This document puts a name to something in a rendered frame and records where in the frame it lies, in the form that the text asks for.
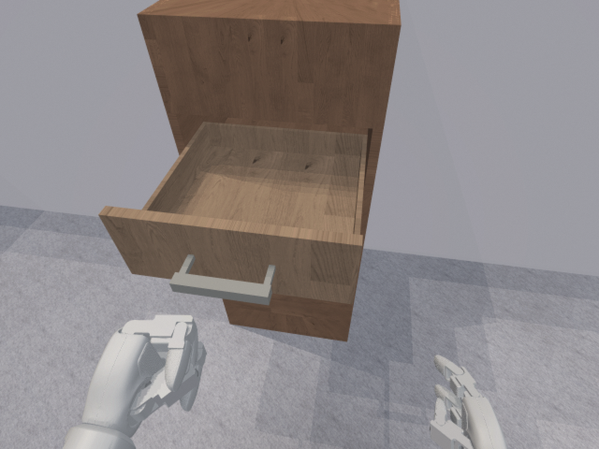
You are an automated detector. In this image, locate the cabinet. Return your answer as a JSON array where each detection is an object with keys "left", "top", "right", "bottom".
[{"left": 137, "top": 0, "right": 402, "bottom": 341}]

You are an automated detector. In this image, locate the robot right hand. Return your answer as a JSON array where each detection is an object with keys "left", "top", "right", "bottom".
[{"left": 431, "top": 355, "right": 507, "bottom": 449}]

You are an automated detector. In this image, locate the handle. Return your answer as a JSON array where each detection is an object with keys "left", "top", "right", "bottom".
[{"left": 169, "top": 254, "right": 276, "bottom": 305}]

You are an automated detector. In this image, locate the robot left hand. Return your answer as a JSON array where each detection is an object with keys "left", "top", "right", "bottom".
[{"left": 81, "top": 315, "right": 207, "bottom": 438}]

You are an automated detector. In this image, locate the drawer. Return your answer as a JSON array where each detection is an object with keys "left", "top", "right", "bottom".
[{"left": 98, "top": 122, "right": 368, "bottom": 304}]

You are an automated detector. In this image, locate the robot left forearm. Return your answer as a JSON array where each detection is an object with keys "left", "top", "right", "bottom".
[{"left": 63, "top": 424, "right": 136, "bottom": 449}]

